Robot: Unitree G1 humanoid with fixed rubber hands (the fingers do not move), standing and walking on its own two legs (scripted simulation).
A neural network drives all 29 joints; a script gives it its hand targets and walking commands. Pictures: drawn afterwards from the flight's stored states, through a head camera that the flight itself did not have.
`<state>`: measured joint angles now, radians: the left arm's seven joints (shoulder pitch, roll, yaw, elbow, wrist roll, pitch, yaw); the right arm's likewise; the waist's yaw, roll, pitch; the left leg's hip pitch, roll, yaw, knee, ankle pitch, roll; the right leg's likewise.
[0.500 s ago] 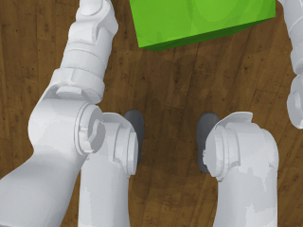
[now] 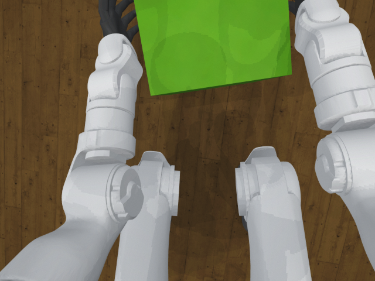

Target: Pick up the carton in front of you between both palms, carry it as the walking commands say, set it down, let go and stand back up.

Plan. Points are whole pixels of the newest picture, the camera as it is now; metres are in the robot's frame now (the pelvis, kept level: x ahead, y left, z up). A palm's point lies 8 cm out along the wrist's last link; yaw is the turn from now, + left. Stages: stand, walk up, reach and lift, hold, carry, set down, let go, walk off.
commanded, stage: reach and lift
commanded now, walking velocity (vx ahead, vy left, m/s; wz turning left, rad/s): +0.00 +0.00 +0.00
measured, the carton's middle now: (207, 34) +0.54 -0.04 -0.20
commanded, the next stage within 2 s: none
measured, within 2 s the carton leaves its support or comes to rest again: neither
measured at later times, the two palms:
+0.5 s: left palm (39, 19) +0.49 +0.11 +0.06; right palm out of the picture +0.49 -0.19 +0.05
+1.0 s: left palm out of the picture +0.45 +0.12 +0.22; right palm out of the picture +0.43 -0.18 +0.21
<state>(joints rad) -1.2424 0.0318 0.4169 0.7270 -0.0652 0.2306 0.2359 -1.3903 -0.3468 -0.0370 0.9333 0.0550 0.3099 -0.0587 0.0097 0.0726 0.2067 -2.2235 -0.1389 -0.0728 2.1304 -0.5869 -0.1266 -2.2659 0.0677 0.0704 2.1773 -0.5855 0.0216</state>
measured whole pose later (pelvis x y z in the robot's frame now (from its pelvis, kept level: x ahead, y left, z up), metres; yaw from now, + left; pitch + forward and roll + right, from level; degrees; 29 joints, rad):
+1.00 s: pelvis +0.04 +0.01 +0.25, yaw -5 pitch +31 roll +1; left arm -0.66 -0.14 0.45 0.61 0.18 0.30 0.10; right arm -0.71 0.02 -0.33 0.71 -0.21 0.36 -0.03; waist 0.01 0.03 -0.22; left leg -1.37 -0.11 -0.12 1.31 -0.48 -0.06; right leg -1.39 0.09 0.12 1.31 -0.46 0.04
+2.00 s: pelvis +0.08 +0.02 +0.39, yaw -6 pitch -3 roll +0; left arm -0.35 -0.17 0.33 0.43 0.31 0.58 0.01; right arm -0.33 0.15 -0.28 0.42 -0.30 0.64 -0.01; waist 0.00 0.01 -0.02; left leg -0.20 -0.05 -0.15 0.49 -0.24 -0.02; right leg -0.22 0.04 0.14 0.49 -0.22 0.02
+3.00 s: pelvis +0.09 +0.01 +0.40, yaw -6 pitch -7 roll +0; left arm -0.29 -0.16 0.25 0.29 0.29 0.74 0.01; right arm -0.27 0.15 -0.21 0.27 -0.29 0.78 -0.01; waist 0.00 0.01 -0.01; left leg -0.06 -0.03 -0.14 0.38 -0.20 -0.01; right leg -0.07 0.04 0.13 0.38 -0.19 0.01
